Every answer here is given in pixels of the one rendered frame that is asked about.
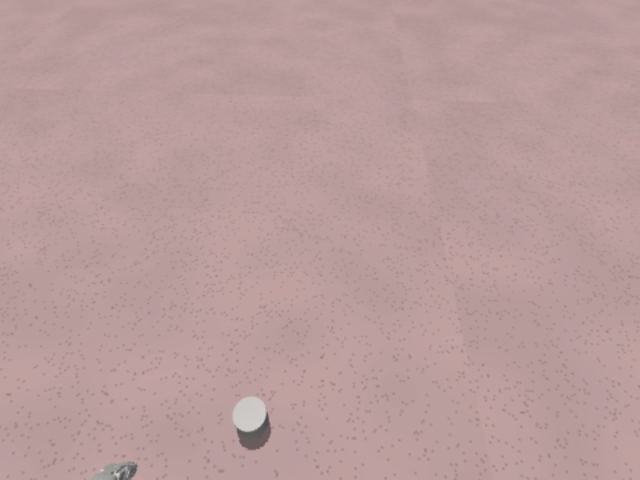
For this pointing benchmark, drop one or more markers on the left robot hand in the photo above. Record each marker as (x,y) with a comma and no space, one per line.
(121,471)

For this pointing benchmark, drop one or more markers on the tin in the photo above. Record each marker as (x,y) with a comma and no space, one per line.
(250,417)

